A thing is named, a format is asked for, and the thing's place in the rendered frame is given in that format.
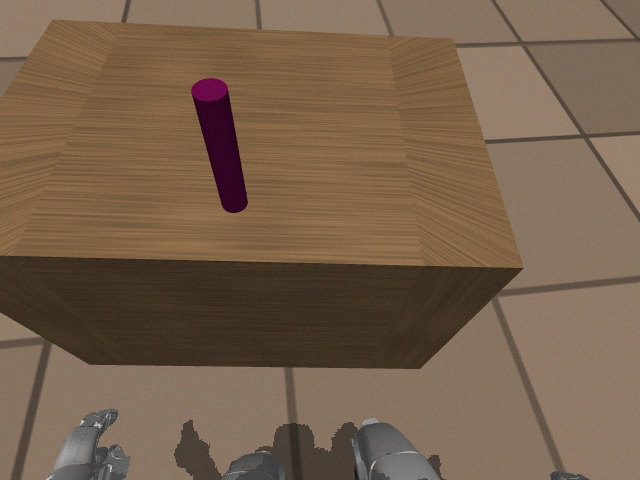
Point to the can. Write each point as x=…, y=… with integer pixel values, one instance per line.
x=212, y=103

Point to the left robot arm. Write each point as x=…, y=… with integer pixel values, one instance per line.
x=72, y=472

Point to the left robot hand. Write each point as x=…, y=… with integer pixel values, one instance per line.
x=80, y=447

